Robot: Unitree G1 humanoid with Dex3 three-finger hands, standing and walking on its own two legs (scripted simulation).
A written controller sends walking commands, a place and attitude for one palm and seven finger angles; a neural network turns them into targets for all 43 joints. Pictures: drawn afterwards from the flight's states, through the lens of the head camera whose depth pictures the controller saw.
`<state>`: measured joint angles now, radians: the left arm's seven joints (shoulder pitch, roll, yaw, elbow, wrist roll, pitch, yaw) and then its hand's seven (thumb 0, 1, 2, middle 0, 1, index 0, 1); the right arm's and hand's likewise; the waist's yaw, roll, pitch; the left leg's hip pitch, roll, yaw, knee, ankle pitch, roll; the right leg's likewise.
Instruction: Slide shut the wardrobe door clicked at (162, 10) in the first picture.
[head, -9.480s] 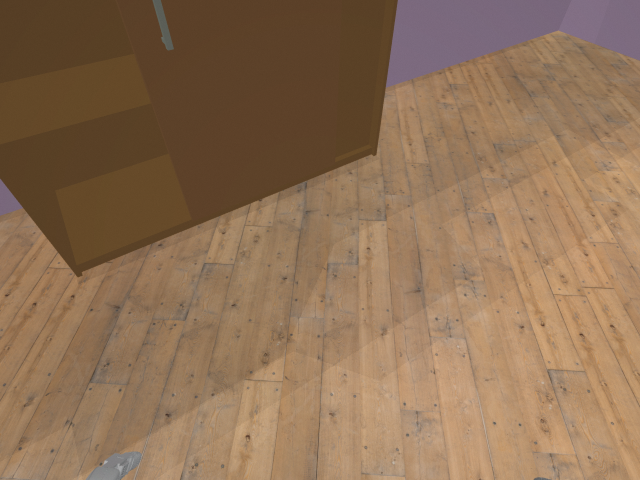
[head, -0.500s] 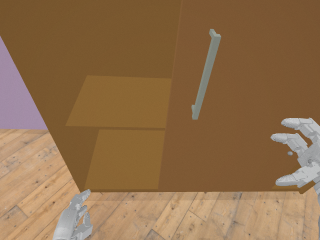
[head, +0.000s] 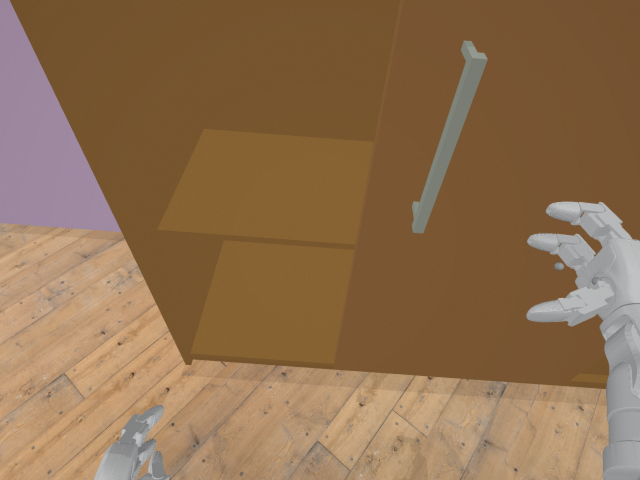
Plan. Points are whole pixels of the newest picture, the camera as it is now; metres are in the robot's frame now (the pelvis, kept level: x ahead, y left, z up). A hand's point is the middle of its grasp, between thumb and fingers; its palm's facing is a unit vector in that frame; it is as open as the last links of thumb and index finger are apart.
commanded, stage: move the hooked fingers beside the handle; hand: right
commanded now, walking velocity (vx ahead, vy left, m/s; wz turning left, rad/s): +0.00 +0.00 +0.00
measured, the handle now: (439, 150) +0.54 -0.13 +0.15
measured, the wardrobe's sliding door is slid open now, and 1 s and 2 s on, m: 0.46 0.46 0.46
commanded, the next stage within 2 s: feel for the door with the fingertips in 1.80 s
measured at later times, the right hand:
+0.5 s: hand (523, 220) +0.41 -0.22 +0.14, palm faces +0.02 +1.00 -0.02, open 13.9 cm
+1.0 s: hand (490, 192) +0.47 -0.19 +0.14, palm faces +0.00 +1.00 -0.01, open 13.9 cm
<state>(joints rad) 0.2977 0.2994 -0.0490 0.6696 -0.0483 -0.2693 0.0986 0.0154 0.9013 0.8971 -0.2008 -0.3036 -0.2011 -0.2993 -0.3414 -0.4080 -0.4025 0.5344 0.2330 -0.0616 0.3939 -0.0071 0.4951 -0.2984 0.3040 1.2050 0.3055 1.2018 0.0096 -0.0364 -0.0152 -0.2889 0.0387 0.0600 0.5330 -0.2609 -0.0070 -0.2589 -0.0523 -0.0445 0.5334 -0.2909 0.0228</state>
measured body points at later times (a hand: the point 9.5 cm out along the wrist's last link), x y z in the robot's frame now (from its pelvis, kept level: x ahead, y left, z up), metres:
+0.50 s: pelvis +0.01 -0.01 +0.00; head +0.02 +0.00 +0.45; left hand +0.11 +0.25 -0.10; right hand +0.41 -0.27 +0.14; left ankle +0.01 +0.12 -0.73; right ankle -0.01 -0.13 -0.73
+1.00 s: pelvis +0.00 -0.01 -0.01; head +0.05 -0.01 +0.44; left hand +0.04 +0.26 -0.12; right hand +0.46 -0.25 +0.14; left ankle +0.01 +0.12 -0.73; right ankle -0.01 -0.13 -0.73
